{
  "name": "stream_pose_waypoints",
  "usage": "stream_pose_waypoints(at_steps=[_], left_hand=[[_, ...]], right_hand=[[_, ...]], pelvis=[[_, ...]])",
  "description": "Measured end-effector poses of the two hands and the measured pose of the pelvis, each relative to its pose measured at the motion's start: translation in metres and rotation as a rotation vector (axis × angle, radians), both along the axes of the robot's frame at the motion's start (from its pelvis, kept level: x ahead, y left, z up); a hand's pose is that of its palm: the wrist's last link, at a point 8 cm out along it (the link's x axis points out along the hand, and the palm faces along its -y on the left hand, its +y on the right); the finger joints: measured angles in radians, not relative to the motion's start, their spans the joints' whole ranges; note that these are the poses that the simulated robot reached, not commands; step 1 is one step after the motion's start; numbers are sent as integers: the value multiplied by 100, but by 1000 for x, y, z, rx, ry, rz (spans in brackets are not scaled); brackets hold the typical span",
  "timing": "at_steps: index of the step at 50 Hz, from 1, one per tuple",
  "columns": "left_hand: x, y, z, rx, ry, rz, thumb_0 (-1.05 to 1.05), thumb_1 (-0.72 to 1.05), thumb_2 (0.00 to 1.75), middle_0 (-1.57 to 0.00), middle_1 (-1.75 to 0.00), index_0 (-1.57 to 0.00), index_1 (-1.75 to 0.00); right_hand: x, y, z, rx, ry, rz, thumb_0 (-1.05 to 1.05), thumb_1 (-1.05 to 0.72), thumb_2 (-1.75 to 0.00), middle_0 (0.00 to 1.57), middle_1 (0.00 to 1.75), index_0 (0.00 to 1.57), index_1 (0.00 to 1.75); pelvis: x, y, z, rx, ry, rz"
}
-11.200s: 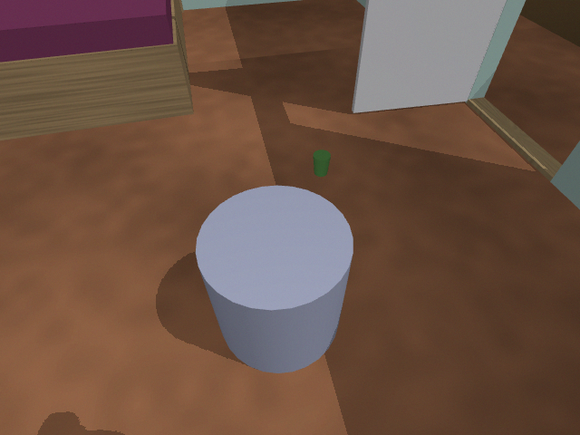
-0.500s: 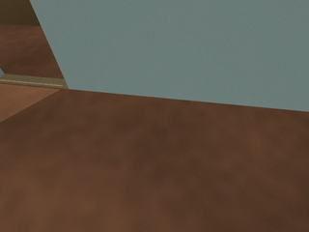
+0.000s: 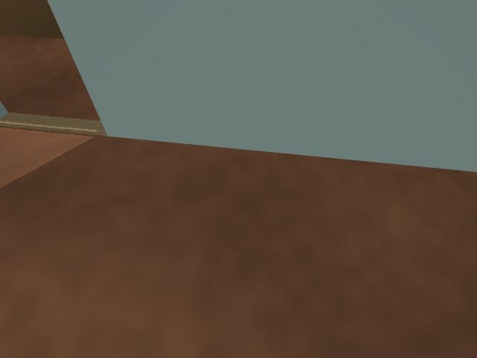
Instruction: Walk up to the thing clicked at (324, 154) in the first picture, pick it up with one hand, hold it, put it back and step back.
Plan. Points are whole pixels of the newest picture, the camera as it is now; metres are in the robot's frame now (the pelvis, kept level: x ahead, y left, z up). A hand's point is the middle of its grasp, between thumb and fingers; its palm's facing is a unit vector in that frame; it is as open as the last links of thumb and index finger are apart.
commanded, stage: stand
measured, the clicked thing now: out of the picture +0.50 +1.41 -0.72
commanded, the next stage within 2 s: walk up in 0.06 s
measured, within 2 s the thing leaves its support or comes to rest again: neither
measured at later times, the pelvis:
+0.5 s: pelvis +0.10 +0.03 -0.01, yaw +0 degrees
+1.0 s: pelvis +0.30 +0.02 -0.01, yaw +0 degrees
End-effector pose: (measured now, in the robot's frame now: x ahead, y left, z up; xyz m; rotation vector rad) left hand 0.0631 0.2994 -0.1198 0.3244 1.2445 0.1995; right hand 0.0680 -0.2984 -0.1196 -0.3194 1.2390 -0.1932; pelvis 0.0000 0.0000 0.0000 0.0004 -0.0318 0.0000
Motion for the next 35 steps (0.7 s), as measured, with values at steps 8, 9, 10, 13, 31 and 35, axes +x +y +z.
stream_pose_waypoints(at_steps=[8,9,10,13,31,35], left_hand=[[3,9,1,-10,-45,8,0,91,90,-21,-30,-21,-30],[4,12,0,-6,-54,12,0,91,90,-21,-30,-21,-30],[3,16,-1,-1,-61,16,0,91,90,-21,-30,-21,-30],[-2,31,-4,6,-61,45,0,91,90,-21,-30,-21,-30],[170,38,-3,-26,-72,-102,1,91,90,-20,-30,-20,-30],[239,20,-6,-10,-165,-132,1,91,90,-21,-30,-20,-30]], right_hand=[[5,-8,2,4,-35,3,0,-90,-90,21,30,20,30],[8,-11,1,-3,-38,6,0,-90,-90,21,30,20,30],[11,-13,0,-13,-37,10,0,-90,-90,21,30,20,30],[26,-14,2,-44,-18,35,0,-90,-90,21,30,20,30],[83,2,10,-53,-7,-46,0,-90,-90,21,30,20,30],[113,-10,-16,-35,4,-64,0,-90,-90,21,30,21,30]], pelvis=[[11,0,-5,-3,9,2],[14,1,-8,-5,10,4],[17,2,-11,-8,9,10],[29,12,-14,-28,2,35],[148,25,-14,17,-27,-18],[190,13,-32,5,-36,-16]])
